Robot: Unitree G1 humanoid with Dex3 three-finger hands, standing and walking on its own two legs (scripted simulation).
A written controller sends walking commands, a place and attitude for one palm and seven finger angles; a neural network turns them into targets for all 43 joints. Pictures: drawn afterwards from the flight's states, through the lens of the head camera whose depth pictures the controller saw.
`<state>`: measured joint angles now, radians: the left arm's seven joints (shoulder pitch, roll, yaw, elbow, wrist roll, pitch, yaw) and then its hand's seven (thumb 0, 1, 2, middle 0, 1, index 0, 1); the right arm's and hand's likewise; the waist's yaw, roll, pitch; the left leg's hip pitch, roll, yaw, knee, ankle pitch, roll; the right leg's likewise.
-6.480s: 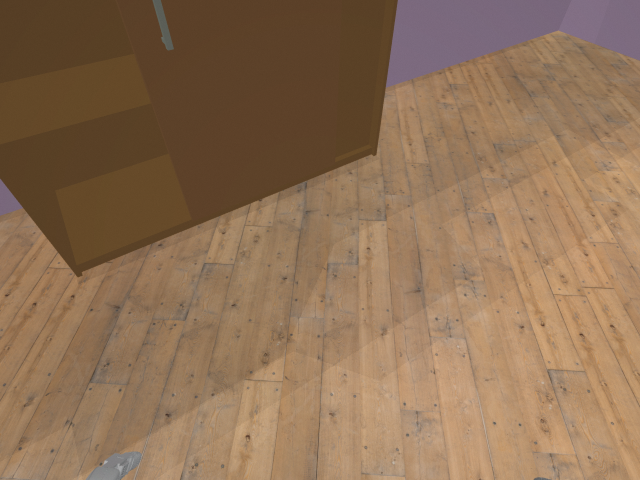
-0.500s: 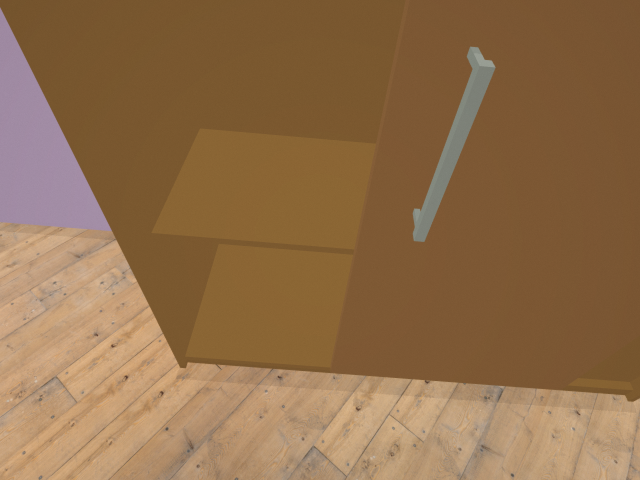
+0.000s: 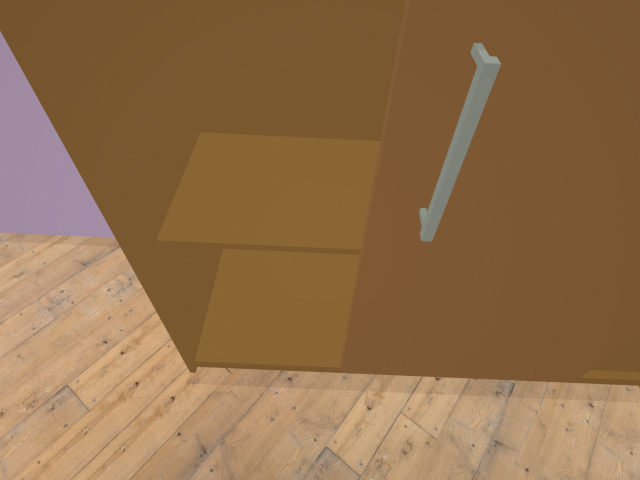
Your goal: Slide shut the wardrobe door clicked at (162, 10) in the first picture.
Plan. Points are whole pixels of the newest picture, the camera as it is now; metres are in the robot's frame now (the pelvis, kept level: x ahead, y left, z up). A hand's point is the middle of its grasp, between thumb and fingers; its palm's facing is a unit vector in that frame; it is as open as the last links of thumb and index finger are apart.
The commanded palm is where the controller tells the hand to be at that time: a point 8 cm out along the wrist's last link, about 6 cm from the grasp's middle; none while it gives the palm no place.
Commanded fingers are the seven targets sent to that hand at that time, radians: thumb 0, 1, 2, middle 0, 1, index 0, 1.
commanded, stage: look again from close up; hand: right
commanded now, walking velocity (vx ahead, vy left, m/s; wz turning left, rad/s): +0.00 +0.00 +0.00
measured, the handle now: (448, 157) +0.51 -0.15 +0.14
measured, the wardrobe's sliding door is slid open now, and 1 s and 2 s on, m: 0.46 0.46 0.46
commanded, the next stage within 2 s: raise the hand with hooked fingers in 0.10 s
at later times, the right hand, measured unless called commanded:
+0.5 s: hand (484, 419) +0.20 -0.17 +0.02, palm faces +0.00 +1.00 +0.02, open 7.9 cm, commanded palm +0.12 -0.24 -0.03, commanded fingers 0.00 -0.53 -0.74 0.23 0.54 0.23 0.54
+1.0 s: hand (534, 453) +0.17 -0.21 +0.03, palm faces -0.07 +1.00 -0.05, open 10.8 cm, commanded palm +0.13 -0.28 +0.04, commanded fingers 0.00 0.06 -0.49 0.27 0.92 0.27 0.92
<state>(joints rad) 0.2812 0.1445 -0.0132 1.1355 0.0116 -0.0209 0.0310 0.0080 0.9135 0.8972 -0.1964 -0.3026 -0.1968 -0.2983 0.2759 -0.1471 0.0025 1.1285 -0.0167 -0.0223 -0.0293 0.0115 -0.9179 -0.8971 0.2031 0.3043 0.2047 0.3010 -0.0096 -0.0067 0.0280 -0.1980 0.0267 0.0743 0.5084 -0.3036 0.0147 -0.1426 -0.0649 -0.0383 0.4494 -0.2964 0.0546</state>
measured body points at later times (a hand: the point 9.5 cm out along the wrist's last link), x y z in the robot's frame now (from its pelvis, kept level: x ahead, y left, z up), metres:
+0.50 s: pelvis -0.04 -0.02 -0.03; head -0.02 -0.02 +0.42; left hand +0.15 +0.24 -0.08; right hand +0.19 -0.22 +0.02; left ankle -0.02 +0.10 -0.74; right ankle -0.04 -0.15 -0.74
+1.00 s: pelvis -0.07 -0.02 -0.05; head -0.06 -0.01 +0.40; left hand +0.10 +0.18 -0.13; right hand +0.16 -0.27 +0.03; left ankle -0.02 +0.10 -0.74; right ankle -0.04 -0.15 -0.74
